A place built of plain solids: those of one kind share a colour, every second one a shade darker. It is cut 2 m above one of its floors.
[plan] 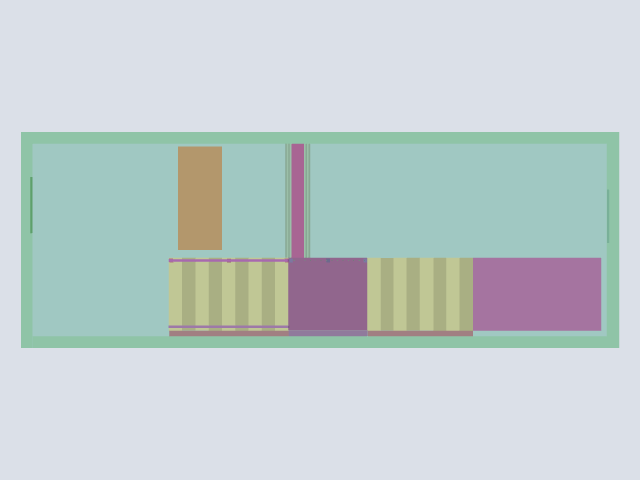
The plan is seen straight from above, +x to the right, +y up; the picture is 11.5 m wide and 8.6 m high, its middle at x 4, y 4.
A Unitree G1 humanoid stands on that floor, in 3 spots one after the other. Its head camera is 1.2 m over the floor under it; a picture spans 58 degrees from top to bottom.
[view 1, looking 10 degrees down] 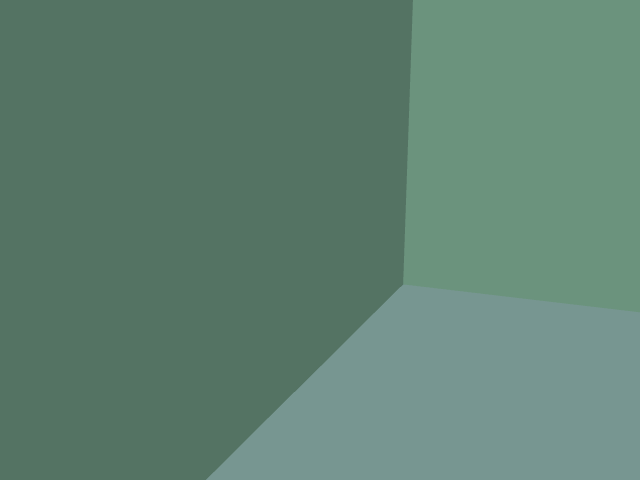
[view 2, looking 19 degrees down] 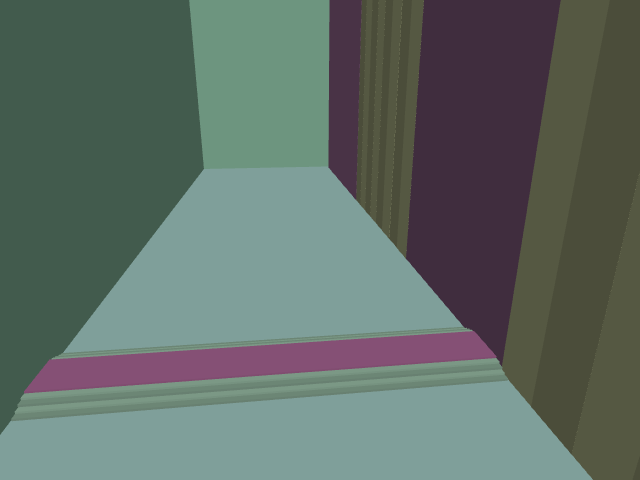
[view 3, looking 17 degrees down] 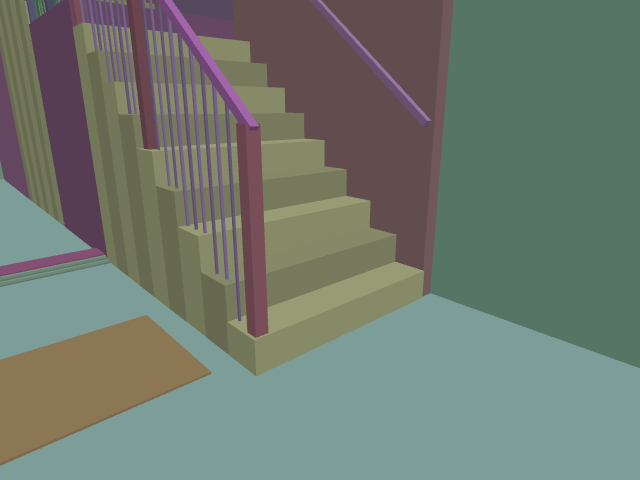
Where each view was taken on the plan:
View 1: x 4.97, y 4.70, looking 25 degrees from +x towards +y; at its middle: wall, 2.46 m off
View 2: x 1.88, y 4.70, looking -7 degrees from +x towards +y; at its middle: floor_slab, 3.72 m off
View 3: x -0.20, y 4.62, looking -42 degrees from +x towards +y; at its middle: tread_slab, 2.77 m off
